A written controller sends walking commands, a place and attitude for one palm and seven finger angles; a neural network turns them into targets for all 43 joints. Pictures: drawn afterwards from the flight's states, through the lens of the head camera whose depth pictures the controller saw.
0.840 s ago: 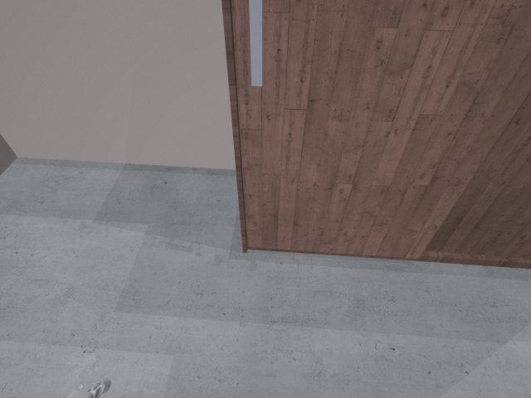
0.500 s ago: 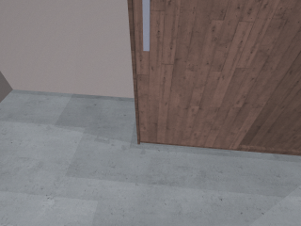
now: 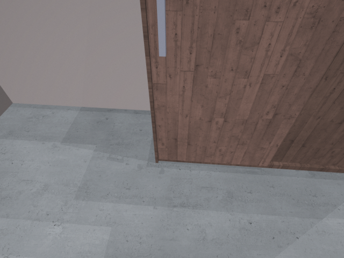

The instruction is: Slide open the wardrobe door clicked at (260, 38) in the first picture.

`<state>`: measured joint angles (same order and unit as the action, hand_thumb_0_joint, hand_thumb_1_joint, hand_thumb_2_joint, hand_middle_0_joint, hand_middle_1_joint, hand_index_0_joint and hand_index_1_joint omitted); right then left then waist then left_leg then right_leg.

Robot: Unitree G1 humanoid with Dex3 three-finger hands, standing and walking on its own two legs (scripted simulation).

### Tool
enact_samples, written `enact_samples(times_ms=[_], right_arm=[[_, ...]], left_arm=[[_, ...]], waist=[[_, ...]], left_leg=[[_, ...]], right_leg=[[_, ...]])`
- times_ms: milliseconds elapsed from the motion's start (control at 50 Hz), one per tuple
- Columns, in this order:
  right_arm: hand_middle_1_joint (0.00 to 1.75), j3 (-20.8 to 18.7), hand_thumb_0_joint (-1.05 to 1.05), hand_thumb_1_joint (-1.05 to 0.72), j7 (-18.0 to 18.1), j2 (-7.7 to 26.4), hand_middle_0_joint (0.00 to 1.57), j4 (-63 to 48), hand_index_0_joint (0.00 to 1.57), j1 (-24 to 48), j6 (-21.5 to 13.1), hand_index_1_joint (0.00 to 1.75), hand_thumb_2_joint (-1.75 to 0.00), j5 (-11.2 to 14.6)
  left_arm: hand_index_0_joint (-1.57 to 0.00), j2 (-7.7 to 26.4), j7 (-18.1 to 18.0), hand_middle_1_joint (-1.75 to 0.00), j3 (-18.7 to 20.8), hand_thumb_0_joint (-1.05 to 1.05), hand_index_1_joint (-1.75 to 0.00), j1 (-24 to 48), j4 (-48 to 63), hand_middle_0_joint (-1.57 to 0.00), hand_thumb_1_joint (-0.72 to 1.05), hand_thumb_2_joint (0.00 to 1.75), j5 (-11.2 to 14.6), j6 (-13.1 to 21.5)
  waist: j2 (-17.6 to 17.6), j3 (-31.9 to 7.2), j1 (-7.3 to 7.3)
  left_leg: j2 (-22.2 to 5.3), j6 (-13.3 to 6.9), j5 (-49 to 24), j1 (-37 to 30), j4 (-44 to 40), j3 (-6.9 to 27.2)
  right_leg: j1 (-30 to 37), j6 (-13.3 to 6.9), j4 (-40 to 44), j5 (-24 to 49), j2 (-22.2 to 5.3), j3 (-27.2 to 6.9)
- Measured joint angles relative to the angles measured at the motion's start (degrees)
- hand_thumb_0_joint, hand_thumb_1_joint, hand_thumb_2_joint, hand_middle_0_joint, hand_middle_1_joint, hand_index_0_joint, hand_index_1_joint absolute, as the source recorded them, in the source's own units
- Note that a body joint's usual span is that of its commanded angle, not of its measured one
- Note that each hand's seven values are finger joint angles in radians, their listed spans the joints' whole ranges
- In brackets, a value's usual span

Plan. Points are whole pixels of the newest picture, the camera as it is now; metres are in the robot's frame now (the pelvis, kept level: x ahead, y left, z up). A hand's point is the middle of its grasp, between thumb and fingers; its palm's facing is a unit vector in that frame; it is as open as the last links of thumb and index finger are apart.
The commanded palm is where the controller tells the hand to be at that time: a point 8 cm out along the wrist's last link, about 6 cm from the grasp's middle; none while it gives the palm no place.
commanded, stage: look at it before walking up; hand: left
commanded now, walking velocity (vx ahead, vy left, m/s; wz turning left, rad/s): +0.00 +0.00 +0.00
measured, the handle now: (162, 15) +0.85 +0.08 +0.21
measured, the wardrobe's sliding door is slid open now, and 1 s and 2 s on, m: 0.00 0.00 0.00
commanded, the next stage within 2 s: take the last steps up to it in 0.60 s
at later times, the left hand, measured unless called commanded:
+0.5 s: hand out of the picture +0.08 +0.24 -0.15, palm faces -0.04 -0.94 -0.33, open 7.4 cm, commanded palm none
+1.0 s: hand out of the picture +0.06 +0.20 -0.18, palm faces -0.02 -0.98 -0.22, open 7.4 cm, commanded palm none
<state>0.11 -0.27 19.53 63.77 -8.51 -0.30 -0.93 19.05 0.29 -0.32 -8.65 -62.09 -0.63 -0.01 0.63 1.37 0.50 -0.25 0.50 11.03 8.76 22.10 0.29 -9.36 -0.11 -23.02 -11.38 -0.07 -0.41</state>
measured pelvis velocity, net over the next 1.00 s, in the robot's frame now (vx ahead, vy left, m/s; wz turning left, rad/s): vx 0.06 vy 0.00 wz -0.03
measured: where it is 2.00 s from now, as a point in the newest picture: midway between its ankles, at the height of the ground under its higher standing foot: (169, 236)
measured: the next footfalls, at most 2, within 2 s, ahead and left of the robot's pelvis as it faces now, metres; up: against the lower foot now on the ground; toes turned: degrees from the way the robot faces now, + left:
right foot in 1.54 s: +0.43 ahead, -0.06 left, +0.00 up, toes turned -11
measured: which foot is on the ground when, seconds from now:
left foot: down 0.00-1.00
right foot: down 0.00-1.00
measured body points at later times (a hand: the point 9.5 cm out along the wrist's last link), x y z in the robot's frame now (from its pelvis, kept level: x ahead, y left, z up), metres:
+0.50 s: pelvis +0.01 +0.00 +0.00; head +0.01 -0.01 +0.45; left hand +0.08 +0.29 -0.13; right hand +0.08 -0.30 -0.14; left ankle +0.01 +0.13 -0.74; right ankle +0.01 -0.12 -0.74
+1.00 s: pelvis +0.06 +0.00 -0.01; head +0.05 +0.00 +0.44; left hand +0.07 +0.25 -0.16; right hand +0.07 -0.26 -0.16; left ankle +0.01 +0.13 -0.74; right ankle +0.01 -0.12 -0.74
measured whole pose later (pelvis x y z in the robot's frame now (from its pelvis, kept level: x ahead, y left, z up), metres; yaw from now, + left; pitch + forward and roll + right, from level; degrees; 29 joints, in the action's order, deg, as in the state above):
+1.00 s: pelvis +0.06 +0.00 -0.01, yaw -2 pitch +0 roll +0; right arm 0.5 -0.4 13.6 64.3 -14.2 -0.2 -1.6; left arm 13.3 1.0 0.2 -17.0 -63.1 -1.1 -0.8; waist 0.1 -1.5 -0.2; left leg -1.5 0.6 20.3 8.9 29.5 -1.0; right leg -9.6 -0.6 -29.2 -19.4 1.2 -1.7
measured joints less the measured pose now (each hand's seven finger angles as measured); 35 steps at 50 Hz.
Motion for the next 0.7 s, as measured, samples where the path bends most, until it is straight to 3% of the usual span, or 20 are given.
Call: enact_samples(times_ms=[700], right_arm=[[0.30,0.2,0.00,-0.90,0.2,0.1,0.20,0.0,0.20,1.9,-0.3,0.30,-0.89,0.1]], left_arm=[[-0.20,0.0,0.0,-0.30,0.0,0.00,-0.30,0.7,-0.3,-0.20,0.91,0.90,-0.1,0.2]], waist=[[-0.1,0.5,-0.29]], left_leg=[[-0.3,0.2,0.2,-1.1,-1.7,-0.1]], right_leg=[[1.0,-0.1,1.7,-0.1,0.2,-0.1]])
